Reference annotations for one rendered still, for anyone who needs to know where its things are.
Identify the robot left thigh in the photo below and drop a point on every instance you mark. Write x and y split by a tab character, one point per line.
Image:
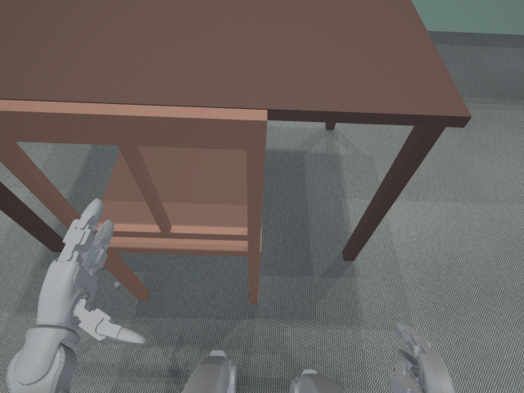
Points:
214	374

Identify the left robot forearm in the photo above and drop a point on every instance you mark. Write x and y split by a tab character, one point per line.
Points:
46	363

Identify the chair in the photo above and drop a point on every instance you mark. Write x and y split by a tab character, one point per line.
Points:
187	180

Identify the left robot shin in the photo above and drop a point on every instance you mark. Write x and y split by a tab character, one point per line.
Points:
218	353

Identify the robot right hand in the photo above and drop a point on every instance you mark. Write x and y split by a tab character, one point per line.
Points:
428	373

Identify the table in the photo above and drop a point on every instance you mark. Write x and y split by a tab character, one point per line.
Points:
331	61

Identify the robot left hand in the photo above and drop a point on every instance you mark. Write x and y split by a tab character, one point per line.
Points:
73	273

